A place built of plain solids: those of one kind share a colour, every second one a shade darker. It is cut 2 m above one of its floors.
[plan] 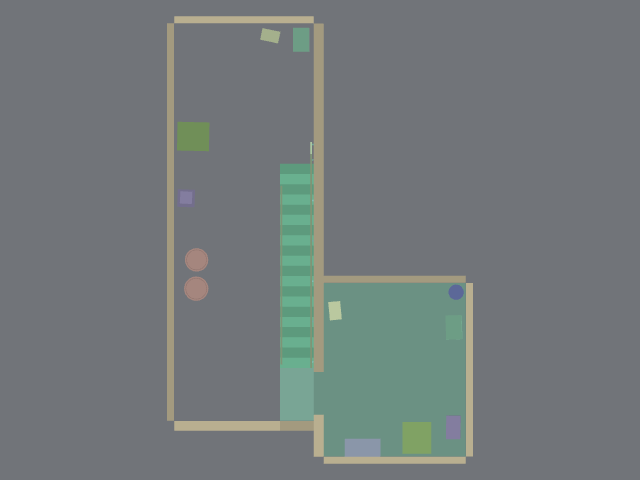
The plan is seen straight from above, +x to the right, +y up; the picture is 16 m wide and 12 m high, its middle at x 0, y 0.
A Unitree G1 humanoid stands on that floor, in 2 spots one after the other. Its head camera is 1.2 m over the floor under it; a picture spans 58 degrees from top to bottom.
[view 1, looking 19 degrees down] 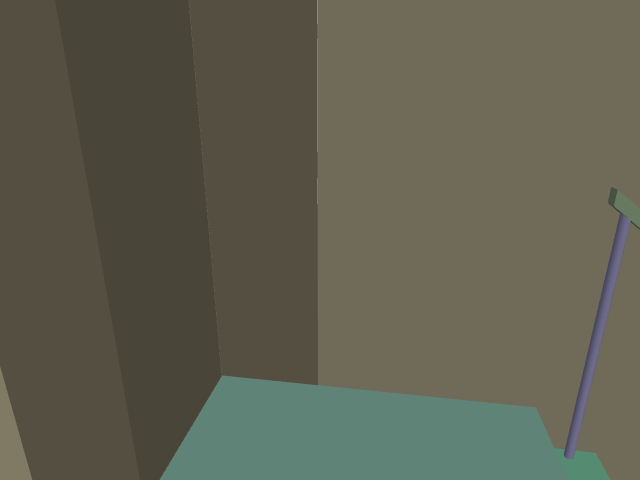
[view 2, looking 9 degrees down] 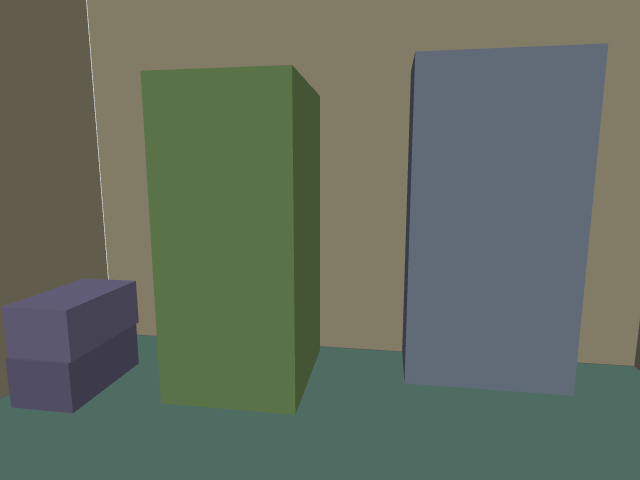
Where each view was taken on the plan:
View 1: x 0.54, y -3.83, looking -171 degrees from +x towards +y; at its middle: wall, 4.49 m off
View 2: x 1.63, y -2.60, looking -81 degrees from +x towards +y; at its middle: wall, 2.89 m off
